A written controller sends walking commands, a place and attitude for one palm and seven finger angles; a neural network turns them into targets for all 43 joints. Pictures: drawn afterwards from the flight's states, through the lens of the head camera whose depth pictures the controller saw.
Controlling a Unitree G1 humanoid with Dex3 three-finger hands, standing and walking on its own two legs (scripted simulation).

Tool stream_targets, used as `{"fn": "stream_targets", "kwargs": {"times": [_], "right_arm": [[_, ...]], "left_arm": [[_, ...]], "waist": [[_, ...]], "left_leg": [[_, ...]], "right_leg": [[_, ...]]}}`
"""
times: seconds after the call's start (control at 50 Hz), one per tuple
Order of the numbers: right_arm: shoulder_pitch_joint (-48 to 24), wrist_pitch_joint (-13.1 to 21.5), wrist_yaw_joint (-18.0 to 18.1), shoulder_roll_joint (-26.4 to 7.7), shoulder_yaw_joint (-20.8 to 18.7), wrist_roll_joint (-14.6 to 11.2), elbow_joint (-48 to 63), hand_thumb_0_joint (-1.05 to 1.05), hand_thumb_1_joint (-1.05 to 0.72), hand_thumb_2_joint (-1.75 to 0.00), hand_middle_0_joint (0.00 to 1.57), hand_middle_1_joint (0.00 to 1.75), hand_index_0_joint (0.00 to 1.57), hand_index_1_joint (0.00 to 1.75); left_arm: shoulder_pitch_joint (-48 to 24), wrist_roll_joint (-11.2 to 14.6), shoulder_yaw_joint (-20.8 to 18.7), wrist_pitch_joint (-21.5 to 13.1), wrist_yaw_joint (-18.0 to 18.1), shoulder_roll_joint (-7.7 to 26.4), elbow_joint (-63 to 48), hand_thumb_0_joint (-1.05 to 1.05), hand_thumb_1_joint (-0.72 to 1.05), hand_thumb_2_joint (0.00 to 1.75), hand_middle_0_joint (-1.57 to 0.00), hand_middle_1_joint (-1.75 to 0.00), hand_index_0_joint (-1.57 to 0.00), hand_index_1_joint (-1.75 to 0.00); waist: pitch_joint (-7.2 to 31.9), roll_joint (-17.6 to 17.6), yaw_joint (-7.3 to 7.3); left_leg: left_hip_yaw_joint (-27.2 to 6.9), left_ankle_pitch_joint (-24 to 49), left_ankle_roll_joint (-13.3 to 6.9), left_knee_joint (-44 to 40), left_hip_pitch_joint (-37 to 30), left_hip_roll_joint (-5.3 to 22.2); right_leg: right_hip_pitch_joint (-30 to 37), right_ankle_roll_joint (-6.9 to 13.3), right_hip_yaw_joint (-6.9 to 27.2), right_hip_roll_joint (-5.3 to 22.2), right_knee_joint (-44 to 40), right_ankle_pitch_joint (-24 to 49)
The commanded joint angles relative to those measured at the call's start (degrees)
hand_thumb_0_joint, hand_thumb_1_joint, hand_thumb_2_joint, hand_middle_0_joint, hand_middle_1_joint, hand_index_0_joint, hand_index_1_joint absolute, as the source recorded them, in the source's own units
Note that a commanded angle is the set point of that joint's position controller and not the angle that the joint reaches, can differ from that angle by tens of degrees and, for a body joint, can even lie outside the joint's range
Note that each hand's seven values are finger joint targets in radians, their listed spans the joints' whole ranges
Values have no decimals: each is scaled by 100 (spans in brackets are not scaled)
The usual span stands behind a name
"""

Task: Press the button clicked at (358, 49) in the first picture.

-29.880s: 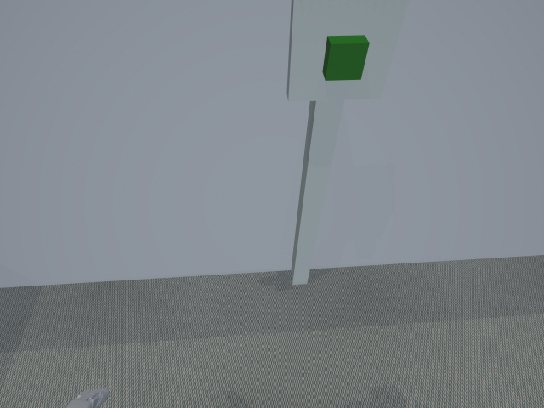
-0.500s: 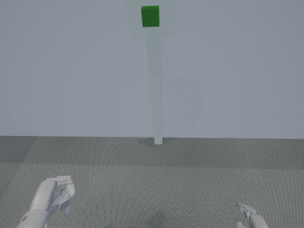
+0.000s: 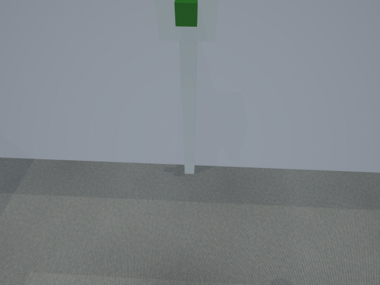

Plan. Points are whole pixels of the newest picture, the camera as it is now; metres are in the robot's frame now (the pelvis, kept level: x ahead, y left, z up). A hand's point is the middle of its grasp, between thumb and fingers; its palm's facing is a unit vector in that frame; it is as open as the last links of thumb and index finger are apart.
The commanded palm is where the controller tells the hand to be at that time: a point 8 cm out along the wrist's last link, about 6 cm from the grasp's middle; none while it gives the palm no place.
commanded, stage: let the arm hang, fingers relaxed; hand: left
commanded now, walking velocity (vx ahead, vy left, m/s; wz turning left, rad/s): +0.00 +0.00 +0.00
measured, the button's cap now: (186, 12) +0.79 +0.05 +0.19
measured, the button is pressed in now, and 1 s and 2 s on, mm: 0 0 0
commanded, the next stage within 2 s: stand and wait in 0.46 s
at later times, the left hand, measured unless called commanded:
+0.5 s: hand out of the picture +0.02 +0.17 -0.17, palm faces +0.03 -0.98 -0.20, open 7.3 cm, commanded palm none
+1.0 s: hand out of the picture +0.02 +0.15 -0.17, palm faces +0.04 -0.98 -0.20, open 7.4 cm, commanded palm none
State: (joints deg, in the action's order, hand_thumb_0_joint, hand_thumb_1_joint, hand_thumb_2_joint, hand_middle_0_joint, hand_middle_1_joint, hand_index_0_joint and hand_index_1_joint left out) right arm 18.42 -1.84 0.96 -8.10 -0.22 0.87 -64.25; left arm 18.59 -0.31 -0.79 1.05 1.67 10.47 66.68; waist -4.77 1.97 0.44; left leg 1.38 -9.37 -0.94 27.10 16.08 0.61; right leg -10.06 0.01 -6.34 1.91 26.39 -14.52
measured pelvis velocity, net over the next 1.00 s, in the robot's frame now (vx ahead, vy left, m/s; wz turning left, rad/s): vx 0.02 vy -0.02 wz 0.00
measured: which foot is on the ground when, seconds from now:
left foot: down 0.00-1.00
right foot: down 0.00-1.00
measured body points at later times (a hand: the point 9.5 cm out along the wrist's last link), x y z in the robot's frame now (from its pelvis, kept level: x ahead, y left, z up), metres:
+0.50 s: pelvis +0.02 -0.01 +0.00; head +0.03 -0.01 +0.45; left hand +0.02 +0.22 -0.16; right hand +0.01 -0.22 -0.16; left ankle +0.06 +0.11 -0.74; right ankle +0.00 -0.12 -0.74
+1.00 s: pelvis +0.02 -0.02 +0.00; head +0.04 -0.03 +0.45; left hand +0.02 +0.21 -0.15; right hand +0.02 -0.24 -0.16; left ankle +0.06 +0.11 -0.74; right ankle +0.00 -0.12 -0.74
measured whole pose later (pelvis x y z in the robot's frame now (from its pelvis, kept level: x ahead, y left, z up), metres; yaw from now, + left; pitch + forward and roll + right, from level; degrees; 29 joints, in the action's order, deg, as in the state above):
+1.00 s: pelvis +0.02 -0.02 +0.00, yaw +0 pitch -2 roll +0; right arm 14.1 -0.5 1.9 -8.8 -0.2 0.9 -65.4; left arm 14.4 -0.2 -1.0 -0.3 1.9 7.9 66.2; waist -4.0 1.4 0.5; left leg 1.3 -9.9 0.5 24.0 11.8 1.4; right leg -5.9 1.0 -6.4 0.9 23.3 -15.1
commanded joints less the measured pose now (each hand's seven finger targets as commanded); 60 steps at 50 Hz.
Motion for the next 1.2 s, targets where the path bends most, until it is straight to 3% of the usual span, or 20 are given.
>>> {"fn": "stream_targets", "kwargs": {"times": [0.0,0.18,0.46,1.18], "right_arm": [[322,106,79,-590,-140,18,139,0,-90,-90,20,30,20,30],[238,152,98,-406,-129,33,76,0,-90,-90,20,30,20,30],[79,195,117,-521,-129,20,70,0,-90,-90,20,30,20,30],[25,174,144,-501,-85,23,-37,0,-90,-90,20,30,20,30]], "left_arm": [[224,-19,-109,-125,32,484,-175,0,90,90,-20,-30,-20,-30],[206,-34,-132,-136,51,272,-162,0,90,90,-20,-30,-20,-30],[33,-19,-165,-194,40,366,-188,0,90,90,-20,-30,-20,-30],[11,-2,-141,-206,41,348,-166,0,90,90,-20,-30,-20,-30]], "waist": [[-22,-175,0],[-116,-123,-12],[89,-123,0],[22,-181,0]], "left_leg": [[-510,-365,-71,-656,-195,463],[-506,-321,-72,-774,-152,468],[-407,446,-41,-640,-456,503],[-342,586,14,-641,-588,528]], "right_leg": [[-410,280,475,462,-732,-603],[-360,228,467,445,-649,-324],[-51,221,480,513,-762,245],[82,243,520,495,-965,402]]}}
